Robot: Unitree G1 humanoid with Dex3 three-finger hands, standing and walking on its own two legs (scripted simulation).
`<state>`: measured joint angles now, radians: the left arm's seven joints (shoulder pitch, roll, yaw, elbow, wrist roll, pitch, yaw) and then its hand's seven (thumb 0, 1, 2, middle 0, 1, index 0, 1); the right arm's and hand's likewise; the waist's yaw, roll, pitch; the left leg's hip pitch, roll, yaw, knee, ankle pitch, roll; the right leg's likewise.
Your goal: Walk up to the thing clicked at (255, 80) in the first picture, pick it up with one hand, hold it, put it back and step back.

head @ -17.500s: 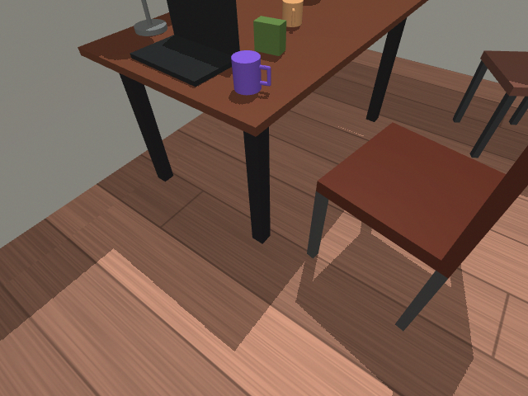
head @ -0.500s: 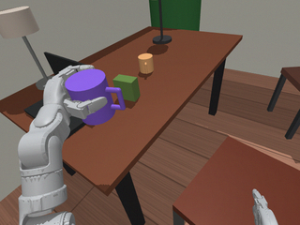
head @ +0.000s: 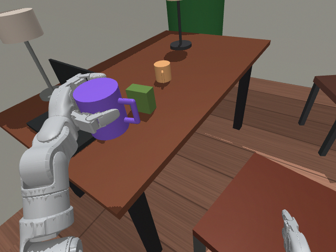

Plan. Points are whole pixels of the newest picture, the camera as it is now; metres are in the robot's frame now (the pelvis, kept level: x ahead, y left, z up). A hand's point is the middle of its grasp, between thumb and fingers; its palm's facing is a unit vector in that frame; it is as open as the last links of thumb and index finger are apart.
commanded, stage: hold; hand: left
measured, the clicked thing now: (110, 109) +0.35 +0.13 +0.25
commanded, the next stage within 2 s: crouch in 1.30 s
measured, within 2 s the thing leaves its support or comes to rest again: neither
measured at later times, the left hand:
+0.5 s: hand (97, 106) +0.35 +0.16 +0.26, palm faces +0.12 -0.99 +0.01, open 11.6 cm
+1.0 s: hand (96, 108) +0.34 +0.16 +0.26, palm faces +0.15 -0.99 +0.01, open 11.6 cm
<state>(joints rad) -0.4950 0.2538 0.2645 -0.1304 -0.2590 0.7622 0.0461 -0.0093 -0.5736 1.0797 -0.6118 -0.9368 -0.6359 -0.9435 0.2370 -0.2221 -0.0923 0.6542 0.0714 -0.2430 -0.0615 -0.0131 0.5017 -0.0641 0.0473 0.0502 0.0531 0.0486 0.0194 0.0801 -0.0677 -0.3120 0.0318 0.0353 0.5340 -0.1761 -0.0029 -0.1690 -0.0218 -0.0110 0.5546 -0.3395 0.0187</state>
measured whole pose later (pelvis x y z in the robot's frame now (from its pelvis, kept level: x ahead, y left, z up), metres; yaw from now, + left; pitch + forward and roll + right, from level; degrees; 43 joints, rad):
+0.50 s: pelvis +0.00 +0.00 +0.00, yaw +0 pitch -3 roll +0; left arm -0.48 0.25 0.26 -0.14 -0.25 0.76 0.05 -0.01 -0.57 1.08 -0.61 -0.94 -0.64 -0.95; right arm 0.23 -0.22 -0.09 0.65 0.07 -0.25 -0.06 -0.01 0.51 -0.06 0.05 0.05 0.05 0.05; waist 0.02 0.08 -0.06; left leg -0.31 0.03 0.04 0.54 -0.18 0.00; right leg -0.17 -0.02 -0.01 0.56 -0.34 0.02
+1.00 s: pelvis +0.00 +0.00 +0.00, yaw +0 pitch -3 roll +0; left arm -0.48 0.25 0.27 -0.12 -0.24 0.74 0.05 -0.01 -0.57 1.08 -0.60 -0.95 -0.63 -0.96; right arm 0.24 -0.22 -0.09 0.65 0.06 -0.26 -0.07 -0.01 0.51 -0.06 0.05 0.05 0.05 0.05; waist 0.02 0.08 -0.06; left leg -0.32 0.04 0.04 0.54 -0.17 -0.01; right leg -0.18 -0.02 -0.01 0.57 -0.34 0.02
